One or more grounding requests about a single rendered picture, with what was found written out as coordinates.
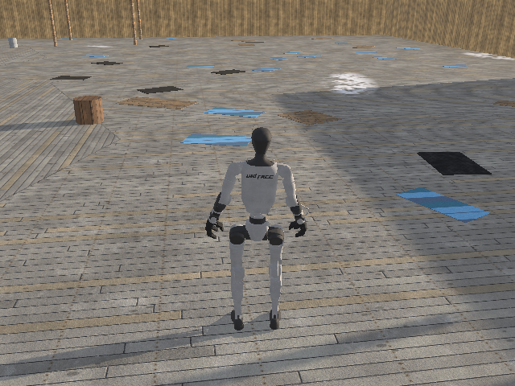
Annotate humanoid robot torso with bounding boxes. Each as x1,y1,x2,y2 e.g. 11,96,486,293
241,158,278,241

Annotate left robot shin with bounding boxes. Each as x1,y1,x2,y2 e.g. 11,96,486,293
230,267,243,319

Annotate right robot forearm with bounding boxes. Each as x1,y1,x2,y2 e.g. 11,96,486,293
290,195,305,224

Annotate left robot forearm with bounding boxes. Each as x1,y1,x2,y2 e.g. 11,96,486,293
208,192,226,224

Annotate robot left hand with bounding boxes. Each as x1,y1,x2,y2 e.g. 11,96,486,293
205,220,224,239

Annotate left robot upper arm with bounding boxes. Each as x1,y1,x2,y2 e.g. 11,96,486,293
218,162,244,205

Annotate right robot upper arm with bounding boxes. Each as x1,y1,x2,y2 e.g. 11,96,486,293
277,163,298,207

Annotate robot right hand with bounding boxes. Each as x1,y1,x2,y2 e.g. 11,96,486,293
289,220,307,237

